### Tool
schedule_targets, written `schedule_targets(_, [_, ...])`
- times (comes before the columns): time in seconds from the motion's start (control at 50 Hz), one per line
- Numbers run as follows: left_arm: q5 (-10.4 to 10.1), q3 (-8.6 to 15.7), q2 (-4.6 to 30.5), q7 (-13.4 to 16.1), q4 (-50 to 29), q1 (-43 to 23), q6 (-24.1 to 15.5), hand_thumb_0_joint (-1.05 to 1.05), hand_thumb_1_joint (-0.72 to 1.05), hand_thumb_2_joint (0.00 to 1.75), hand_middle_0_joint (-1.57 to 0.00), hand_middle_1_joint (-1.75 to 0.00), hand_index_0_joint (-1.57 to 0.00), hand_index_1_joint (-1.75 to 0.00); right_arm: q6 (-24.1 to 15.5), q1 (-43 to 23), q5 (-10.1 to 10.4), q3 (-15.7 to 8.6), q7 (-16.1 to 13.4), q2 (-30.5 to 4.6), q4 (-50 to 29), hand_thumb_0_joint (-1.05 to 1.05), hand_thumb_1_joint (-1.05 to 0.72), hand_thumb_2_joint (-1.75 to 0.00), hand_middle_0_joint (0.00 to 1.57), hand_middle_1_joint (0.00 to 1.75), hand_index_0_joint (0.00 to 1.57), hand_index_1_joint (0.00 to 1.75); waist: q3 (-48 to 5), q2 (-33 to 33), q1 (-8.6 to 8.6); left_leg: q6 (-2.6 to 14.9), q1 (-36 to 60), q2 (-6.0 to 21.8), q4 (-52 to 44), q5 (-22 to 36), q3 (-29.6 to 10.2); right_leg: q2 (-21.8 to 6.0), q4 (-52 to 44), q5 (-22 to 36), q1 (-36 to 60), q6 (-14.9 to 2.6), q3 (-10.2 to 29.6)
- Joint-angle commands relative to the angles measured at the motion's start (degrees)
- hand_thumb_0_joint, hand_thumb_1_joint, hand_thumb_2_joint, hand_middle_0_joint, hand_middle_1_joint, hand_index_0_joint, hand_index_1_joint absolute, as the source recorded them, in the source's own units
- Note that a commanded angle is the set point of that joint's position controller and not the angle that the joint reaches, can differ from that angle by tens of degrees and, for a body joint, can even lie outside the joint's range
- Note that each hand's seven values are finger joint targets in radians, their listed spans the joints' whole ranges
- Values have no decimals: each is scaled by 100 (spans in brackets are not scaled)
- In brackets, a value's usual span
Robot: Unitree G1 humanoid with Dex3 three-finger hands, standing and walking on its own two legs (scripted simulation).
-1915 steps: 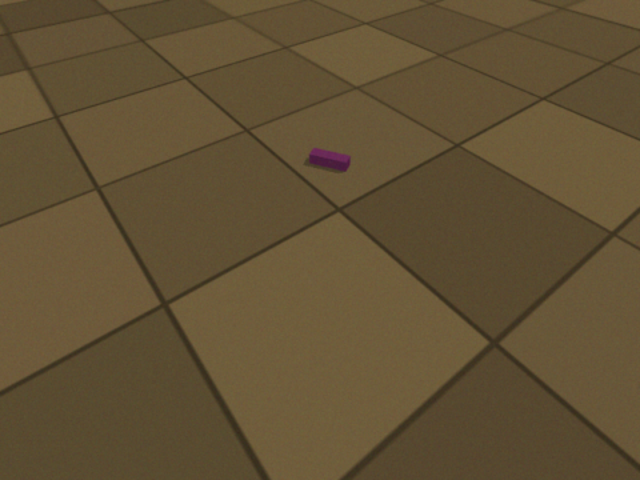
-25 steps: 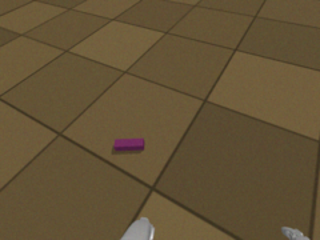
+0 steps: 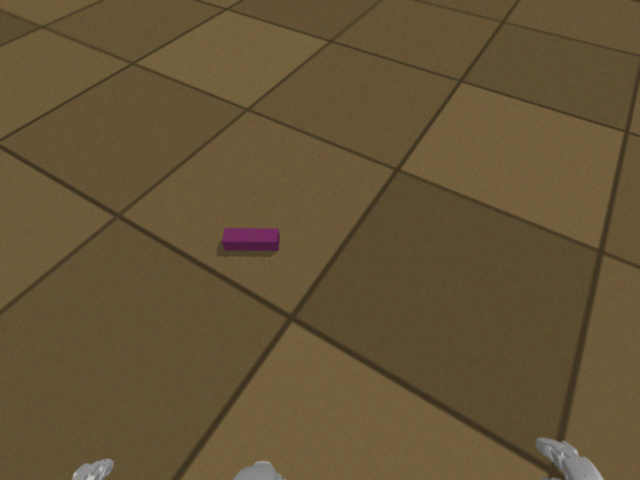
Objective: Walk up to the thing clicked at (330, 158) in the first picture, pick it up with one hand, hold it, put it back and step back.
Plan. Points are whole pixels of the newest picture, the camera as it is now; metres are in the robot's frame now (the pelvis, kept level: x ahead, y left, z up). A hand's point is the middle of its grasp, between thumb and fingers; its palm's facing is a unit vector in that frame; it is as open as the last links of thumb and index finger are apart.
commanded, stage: step back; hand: left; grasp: from above
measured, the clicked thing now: (251, 239) +0.99 +0.28 -0.73
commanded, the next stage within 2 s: stand in 1.20 s
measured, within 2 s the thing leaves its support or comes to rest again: neither
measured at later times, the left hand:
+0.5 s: hand out of the picture -0.04 +0.28 -0.13, palm faces +0.06 -0.91 -0.40, open 7.4 cm
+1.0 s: hand out of the picture +0.01 +0.29 -0.15, palm faces +0.09 -0.93 -0.36, open 7.4 cm
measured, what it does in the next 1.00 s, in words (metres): steps on the spot: right foot, then left foot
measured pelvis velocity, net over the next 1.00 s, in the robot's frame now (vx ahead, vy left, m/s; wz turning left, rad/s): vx -0.03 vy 0.01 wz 0.07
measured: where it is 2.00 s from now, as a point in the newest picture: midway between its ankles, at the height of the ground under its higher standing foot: outside the picture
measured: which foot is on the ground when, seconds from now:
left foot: down 0.00-0.06, up 0.08-0.32, down 0.34-0.60, up 0.62-0.82, down 0.84-1.00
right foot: up 0.00-0.02, down 0.04-1.00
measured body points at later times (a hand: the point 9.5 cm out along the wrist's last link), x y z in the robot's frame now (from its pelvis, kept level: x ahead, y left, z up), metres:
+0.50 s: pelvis -0.08 +0.00 +0.01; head -0.07 +0.00 +0.46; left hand -0.04 +0.33 -0.11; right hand -0.01 -0.31 -0.12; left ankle -0.06 +0.13 -0.72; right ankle -0.06 -0.12 -0.70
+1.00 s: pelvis -0.03 +0.01 +0.01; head -0.01 +0.03 +0.45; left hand +0.01 +0.33 -0.13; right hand +0.10 -0.28 -0.11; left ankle +0.00 +0.14 -0.72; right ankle -0.05 -0.12 -0.72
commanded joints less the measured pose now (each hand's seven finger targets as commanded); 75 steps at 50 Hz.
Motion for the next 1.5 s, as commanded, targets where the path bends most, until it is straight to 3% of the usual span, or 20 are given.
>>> schedule_targets(0.0, [147,343,1068,62,182,741,-284,0,90,90,-20,-30,-20,-30,50,122,80,-369,-20,-1397,-243,0,-90,-90,20,30,20,30,-1395,752,88,713,317,711,-176,144,-845,12,-2709,1199,1243,-185,-278])
schedule_targets(0.02, [226,451,1404,80,182,783,-332,0,90,90,-20,-30,-20,-30,32,129,93,-268,12,-1069,-325,0,-90,-90,20,30,20,30,-1178,-164,103,372,-842,132,557,-932,-618,-756,-2907,429,1534,-430,1168])
schedule_targets(0.04, [212,585,2070,76,5,452,-303,0,90,90,-20,-30,-20,-30,31,-256,113,-279,-56,-964,-466,0,-90,-90,20,30,20,30,-956,-1293,349,52,-846,-502,1402,-2063,-687,-2276,-3414,-222,56,-1319,2794])
schedule_targets(0.06, [231,593,2247,86,-139,20,-315,0,90,90,-20,-30,-20,-30,62,-292,84,-408,-82,-1261,-387,0,-90,-90,20,30,20,30,-450,-1163,316,-92,-480,-339,2307,-2080,-1226,-2713,-3710,-785,-1076,-1685,3338])
schedule_targets(0.12, [194,409,1524,119,-134,-362,-401,0,90,90,-20,-30,-20,-30,-19,126,135,-359,-25,-1185,-25,0,-90,-90,20,30,20,30,-286,-417,-66,-75,-588,-605,2688,-1244,-1024,-1581,-2899,558,-556,-1065,1384])
schedule_targets(0.24, [238,471,1605,10,52,217,-434,0,90,90,-20,-30,-20,-30,-198,60,-2,-330,130,-1098,104,0,-90,-90,20,30,20,30,-496,-1017,333,-175,-254,-294,380,-1796,-337,-1590,-3061,-971,396,-1055,1443])
schedule_targets(0.3, [170,310,1433,-36,35,6,-316,0,90,90,-20,-30,-20,-30,-314,682,-4,-406,111,-1042,451,0,-90,-90,20,30,20,30,-727,-749,-79,19,1454,-459,-1466,-775,28,-1331,-2332,-89,-297,-748,801])
schedule_targets(0.32, [163,211,1134,-45,45,131,-300,0,90,90,-20,-30,-20,-30,-354,851,-41,-499,86,-1206,552,0,-90,-90,20,30,20,30,-843,-116,-143,144,2142,-137,-1673,-993,-678,-1018,-1696,-16,-902,-565,436])
schedule_targets(0.34, [42,112,819,-70,22,-91,-308,0,90,90,-20,-30,-20,-30,-385,748,-63,-543,70,-1620,491,0,-90,-90,20,30,20,30,-864,1074,-231,725,1873,1083,-2340,-2780,-2903,-314,-720,-219,-1596,-128,-226])
schedule_targets(0.36, [65,290,1338,-37,118,-321,-310,0,90,90,-20,-30,-20,-30,-388,688,-34,-594,95,-1959,408,0,-90,-90,20,30,20,30,-468,808,-319,1308,694,1633,-2656,-3779,-3506,-335,55,-508,-1142,-122,-81])
schedule_targets(0.54, [144,336,1087,-48,737,722,-508,0,90,90,-20,-30,-20,-30,-258,204,49,-318,131,-1073,366,0,-90,-90,20,30,20,30,-672,417,298,375,-620,400,-1018,-2063,-1002,-140,-2563,878,1786,-235,-298])
schedule_targets(0.58, [220,529,1925,-4,701,837,-549,0,90,90,-20,-30,-20,-30,-247,5,41,-279,55,-904,236,0,-90,-90,20,30,20,30,-373,-961,485,55,-1498,-533,1308,-2035,-605,-2322,-4088,-2104,1166,-1113,2956])
schedule_targets(0.6, [199,532,1899,-1,489,424,-585,0,90,90,-20,-30,-20,-30,-276,197,35,-340,36,-1150,325,0,-90,-90,20,30,20,30,-82,-511,316,26,-1352,-256,1618,-1786,-937,-2552,-3996,-1762,770,-1374,3034])
schedule_targets(0.68, [141,369,1474,0,429,98,-674,0,90,90,-20,-30,-20,-30,-386,599,53,-339,95,-1023,601,0,-90,-90,20,30,20,30,-415,-578,57,-74,-484,-39,1134,-1205,-708,-1825,-3363,1115,638,-1069,1177])
schedule_targets(0.8, [0,173,1239,-12,401,-22,-493,0,90,90,-20,-30,-20,-30,-437,568,45,-318,57,-802,755,0,-90,-90,20,30,20,30,-939,-681,-87,29,1241,-281,-1156,651,246,-1208,-1759,3953,402,-545,-40])
schedule_targets(0.84, [-64,30,870,-18,314,56,-430,0,90,90,-20,-30,-20,-30,-482,518,-10,-388,-14,-1230,697,0,-90,-90,20,30,20,30,-1394,317,-82,443,1746,863,-1306,1455,-1151,-668,-1142,2634,-85,-139,-217])
schedule_targets(0.88, [-83,79,1053,15,580,30,-303,0,90,90,-20,-30,-20,-30,-430,-39,74,-413,2,-1552,614,0,-90,-90,20,30,20,30,-1205,630,-4,1186,576,1546,-1636,394,-1859,-288,-952,178,589,-115,-347])
schedule_targets(1.0, [3,76,1221,-1,898,1,-442,0,90,90,-20,-30,-20,-30,-371,-451,129,-204,10,-1028,779,0,-90,-90,20,30,20,30,-1230,394,8,236,841,606,-1132,673,-606,-729,-2233,2246,873,-278,212])
schedule_targets(1.12, [-5,34,1188,41,1033,-223,-472,0,90,90,-20,-30,-20,-30,-370,-649,148,-190,19,-980,1002,0,-90,-90,20,30,20,30,-1446,6,-40,259,1490,576,-919,1800,-240,-820,-2468,3320,954,-216,177])
schedule_targets(1.48, [-1,-125,1009,-47,1373,-509,-456,0,90,90,-20,-30,-20,-30,-425,-712,168,-83,99,-973,1365,0,-90,-90,20,30,20,30,-1041,84,-38,25,1638,550,-2095,721,-457,-890,-3425,2087,1088,-52,163])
